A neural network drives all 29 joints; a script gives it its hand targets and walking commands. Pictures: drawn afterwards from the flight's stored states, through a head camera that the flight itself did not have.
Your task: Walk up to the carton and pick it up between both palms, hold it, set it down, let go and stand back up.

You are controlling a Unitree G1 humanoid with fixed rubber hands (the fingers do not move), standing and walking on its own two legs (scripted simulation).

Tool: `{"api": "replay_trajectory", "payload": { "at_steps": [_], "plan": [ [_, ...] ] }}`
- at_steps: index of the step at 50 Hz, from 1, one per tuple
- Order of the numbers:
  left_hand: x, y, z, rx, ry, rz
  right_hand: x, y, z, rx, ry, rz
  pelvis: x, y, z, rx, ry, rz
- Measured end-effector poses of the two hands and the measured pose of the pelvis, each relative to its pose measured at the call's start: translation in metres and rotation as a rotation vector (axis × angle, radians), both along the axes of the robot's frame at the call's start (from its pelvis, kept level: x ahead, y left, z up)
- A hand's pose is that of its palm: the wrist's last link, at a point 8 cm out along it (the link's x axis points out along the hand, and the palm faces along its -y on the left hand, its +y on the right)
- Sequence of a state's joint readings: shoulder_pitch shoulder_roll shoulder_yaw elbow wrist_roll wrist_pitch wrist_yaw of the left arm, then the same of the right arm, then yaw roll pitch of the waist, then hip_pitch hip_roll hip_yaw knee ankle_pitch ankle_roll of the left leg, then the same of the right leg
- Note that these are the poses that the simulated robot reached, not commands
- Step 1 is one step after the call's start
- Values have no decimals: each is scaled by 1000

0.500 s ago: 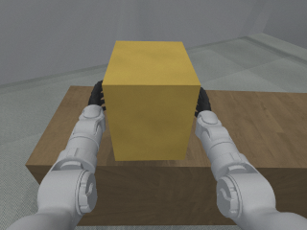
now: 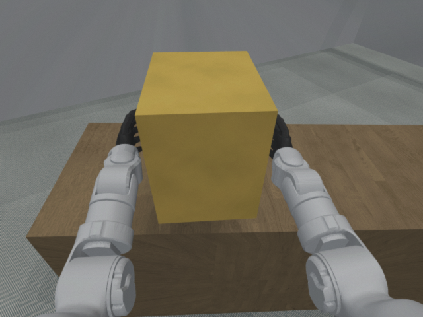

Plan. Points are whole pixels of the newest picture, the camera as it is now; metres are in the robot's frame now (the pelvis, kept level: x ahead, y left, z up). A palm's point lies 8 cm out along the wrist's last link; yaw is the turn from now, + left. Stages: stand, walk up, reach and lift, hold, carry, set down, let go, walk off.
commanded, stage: reach and lift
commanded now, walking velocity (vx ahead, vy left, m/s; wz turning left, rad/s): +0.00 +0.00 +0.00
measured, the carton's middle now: (204, 134) +0.45 +0.00 +0.15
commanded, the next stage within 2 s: hold in 0.82 s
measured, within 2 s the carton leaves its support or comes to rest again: neither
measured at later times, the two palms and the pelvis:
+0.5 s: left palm (124, 148) +0.38 +0.15 +0.17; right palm (281, 153) +0.37 -0.15 +0.16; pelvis +0.01 +0.01 +0.00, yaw +0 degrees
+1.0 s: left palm (120, 141) +0.38 +0.15 +0.19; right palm (283, 144) +0.37 -0.15 +0.18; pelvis +0.00 +0.00 +0.00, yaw +0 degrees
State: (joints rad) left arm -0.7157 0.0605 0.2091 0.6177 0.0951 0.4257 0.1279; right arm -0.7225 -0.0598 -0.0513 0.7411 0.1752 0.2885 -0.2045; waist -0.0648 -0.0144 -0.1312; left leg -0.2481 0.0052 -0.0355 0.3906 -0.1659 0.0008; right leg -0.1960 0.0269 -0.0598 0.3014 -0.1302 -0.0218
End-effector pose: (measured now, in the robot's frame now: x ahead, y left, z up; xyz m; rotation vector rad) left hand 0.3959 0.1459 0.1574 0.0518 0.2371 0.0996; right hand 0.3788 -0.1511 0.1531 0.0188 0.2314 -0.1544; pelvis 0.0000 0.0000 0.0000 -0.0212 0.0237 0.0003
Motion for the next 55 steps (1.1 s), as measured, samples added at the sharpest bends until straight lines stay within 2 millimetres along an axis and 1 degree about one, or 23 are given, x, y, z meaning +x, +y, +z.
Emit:
{"api": "replay_trajectory", "payload": {
  "at_steps": [5,13,17,26,36,42,49,55],
  "plan": [
    [-1,2,5,-2,-22,4,0,1,3,3,-25,3,5,1,0,-4,-11,1],
    [-8,5,-3,13,-4,-1,-5,6,-4,3,-11,7,10,3,0,-8,-36,12],
    [-11,6,-3,10,-5,-4,-9,6,-5,11,-14,2,11,5,0,-10,-25,10],
    [-13,3,12,17,-23,-2,-11,3,4,18,-34,0,9,7,0,-8,-36,-1],
    [-17,0,21,15,-36,-1,-15,0,15,17,-48,0,7,7,0,-7,-54,-8],
    [-18,2,23,2,-24,7,-15,2,19,18,-36,1,4,5,0,-2,-69,-9],
    [-17,5,30,3,-32,11,-13,5,26,9,-44,12,2,2,0,-1,-68,-8],
    [-18,9,30,4,-28,22,-10,9,30,7,-41,23,2,2,0,-3,-72,-7]
  ]
}}
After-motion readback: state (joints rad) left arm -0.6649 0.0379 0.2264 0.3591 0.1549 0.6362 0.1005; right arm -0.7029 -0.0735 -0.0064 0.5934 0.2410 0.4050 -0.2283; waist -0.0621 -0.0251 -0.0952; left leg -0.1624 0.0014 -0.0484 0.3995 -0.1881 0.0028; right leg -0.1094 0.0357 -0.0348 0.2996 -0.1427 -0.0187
